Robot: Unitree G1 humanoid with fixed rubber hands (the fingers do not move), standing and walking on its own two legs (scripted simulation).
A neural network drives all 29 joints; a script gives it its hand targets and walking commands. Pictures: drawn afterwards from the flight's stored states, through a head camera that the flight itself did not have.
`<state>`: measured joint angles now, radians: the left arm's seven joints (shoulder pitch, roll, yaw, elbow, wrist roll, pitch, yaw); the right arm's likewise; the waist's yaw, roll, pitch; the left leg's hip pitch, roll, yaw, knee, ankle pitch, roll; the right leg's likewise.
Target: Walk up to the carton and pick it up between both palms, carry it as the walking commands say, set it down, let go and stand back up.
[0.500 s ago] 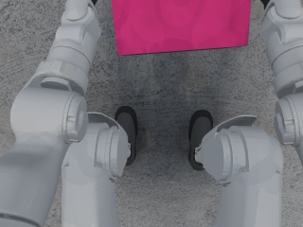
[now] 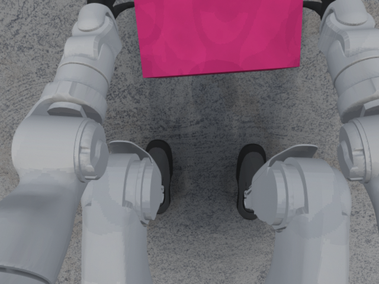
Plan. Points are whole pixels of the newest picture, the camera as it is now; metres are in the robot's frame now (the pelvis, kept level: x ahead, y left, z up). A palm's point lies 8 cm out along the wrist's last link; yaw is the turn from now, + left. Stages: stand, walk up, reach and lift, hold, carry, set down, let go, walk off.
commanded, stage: reach and lift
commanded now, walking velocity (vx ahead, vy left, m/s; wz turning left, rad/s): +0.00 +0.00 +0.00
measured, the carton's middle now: (215, 15) +0.54 -0.02 -0.28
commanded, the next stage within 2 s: none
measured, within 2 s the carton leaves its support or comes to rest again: leaves its support in 0.14 s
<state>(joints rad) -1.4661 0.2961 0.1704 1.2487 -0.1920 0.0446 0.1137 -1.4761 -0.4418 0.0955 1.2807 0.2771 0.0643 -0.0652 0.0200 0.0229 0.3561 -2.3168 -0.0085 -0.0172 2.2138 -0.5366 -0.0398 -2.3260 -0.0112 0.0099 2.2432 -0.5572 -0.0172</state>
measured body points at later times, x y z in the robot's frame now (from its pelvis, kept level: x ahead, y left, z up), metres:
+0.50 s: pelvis -0.01 +0.01 +0.01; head +0.34 -0.02 +0.29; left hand +0.53 +0.16 -0.14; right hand +0.54 -0.20 -0.14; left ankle +0.12 +0.13 -0.32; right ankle +0.11 -0.12 -0.32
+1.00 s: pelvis +0.00 +0.00 +0.04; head +0.33 -0.03 +0.36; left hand +0.53 +0.17 -0.07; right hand +0.53 -0.19 -0.09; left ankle +0.12 +0.13 -0.32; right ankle +0.11 -0.12 -0.32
